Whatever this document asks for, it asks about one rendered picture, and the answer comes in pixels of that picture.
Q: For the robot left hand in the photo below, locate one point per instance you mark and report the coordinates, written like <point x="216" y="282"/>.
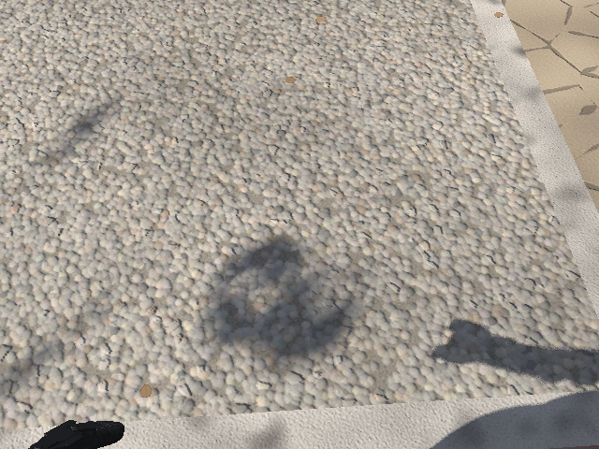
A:
<point x="89" y="435"/>

